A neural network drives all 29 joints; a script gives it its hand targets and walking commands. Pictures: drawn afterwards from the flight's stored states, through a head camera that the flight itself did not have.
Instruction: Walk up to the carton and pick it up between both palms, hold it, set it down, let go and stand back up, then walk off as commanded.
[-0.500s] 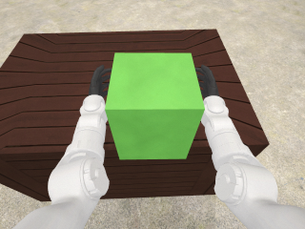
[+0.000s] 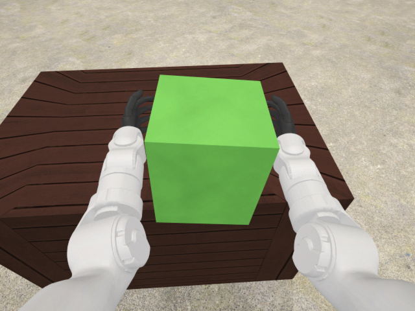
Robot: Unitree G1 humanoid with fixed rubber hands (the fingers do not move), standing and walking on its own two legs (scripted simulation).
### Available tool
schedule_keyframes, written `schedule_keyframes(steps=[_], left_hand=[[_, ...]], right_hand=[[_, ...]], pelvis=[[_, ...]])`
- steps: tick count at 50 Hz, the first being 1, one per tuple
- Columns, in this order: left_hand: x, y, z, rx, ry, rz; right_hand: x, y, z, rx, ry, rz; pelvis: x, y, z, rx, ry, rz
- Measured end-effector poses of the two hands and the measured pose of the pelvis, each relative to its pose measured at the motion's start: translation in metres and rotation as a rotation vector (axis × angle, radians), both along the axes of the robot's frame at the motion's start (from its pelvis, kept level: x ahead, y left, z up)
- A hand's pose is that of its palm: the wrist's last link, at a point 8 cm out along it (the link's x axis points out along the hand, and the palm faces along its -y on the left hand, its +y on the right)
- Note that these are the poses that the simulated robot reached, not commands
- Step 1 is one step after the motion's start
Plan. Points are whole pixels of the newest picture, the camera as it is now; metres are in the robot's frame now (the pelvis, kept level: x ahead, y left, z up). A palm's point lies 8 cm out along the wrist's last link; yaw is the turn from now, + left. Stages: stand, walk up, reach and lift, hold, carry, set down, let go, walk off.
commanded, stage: reach and lift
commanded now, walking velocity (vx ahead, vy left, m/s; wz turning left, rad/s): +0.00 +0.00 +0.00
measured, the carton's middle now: (206, 153) +0.42 +0.04 +0.07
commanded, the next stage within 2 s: hold in 1.72 s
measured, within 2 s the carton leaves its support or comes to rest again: neither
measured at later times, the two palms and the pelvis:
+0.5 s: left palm (121, 117) +0.41 +0.19 +0.18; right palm (287, 118) +0.41 -0.11 +0.18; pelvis +0.01 +0.01 +0.00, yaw +0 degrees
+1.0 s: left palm (125, 111) +0.40 +0.18 +0.20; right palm (298, 116) +0.39 -0.13 +0.20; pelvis +0.00 +0.01 +0.00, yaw +0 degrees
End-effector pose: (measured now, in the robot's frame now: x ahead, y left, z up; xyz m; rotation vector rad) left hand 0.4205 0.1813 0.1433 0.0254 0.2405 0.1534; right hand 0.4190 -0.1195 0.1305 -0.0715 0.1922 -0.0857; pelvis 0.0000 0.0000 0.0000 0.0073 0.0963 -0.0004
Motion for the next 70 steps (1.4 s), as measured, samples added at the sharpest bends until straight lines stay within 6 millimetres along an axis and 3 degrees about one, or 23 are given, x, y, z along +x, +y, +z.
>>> schedule_keyframes(steps=[9,16,25,37,70], left_hand=[[0.012,-0.007,0.024,0.014,-0.028,-0.024],[0.006,-0.001,0.041,0.0,-0.046,-0.019],[-0.013,0.008,0.041,-0.015,-0.034,-0.003],[-0.022,-0.008,0.053,-0.006,-0.035,-0.035],[-0.017,-0.011,0.079,-0.022,-0.068,-0.042]], right_hand=[[0.005,-0.006,0.021,-0.001,-0.029,-0.022],[0.002,-0.001,0.041,-0.009,-0.05,-0.016],[-0.011,0.008,0.049,-0.039,-0.04,0.006],[-0.029,-0.009,0.059,-0.019,-0.045,-0.029],[-0.025,-0.012,0.085,0.023,-0.08,-0.043]], pelvis=[[0.01,0.004,0.001,-0.004,-0.023,0.0],[0.015,0.007,0.002,-0.009,-0.074,0.001],[0.009,0.008,0.002,-0.009,-0.115,0.001],[-0.001,0.007,0.002,-0.008,-0.132,0.001],[0.006,0.008,0.002,-0.009,-0.132,0.001]])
